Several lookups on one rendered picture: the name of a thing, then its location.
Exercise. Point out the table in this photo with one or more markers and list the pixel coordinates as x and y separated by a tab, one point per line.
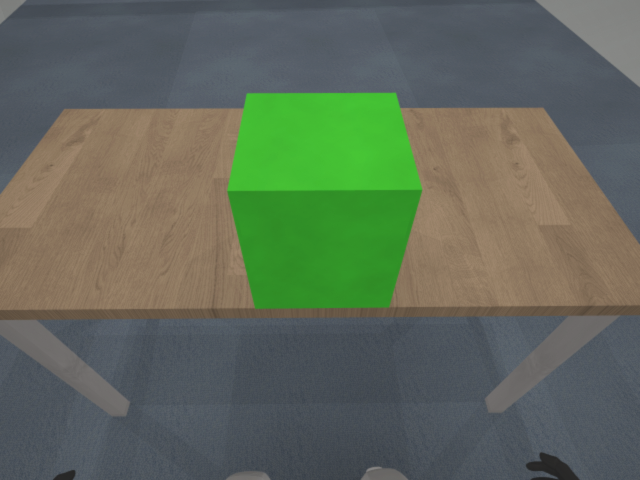
125	214

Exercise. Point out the carton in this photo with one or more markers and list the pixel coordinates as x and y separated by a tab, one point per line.
324	190

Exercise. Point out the right robot hand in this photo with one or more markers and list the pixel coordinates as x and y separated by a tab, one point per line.
551	465

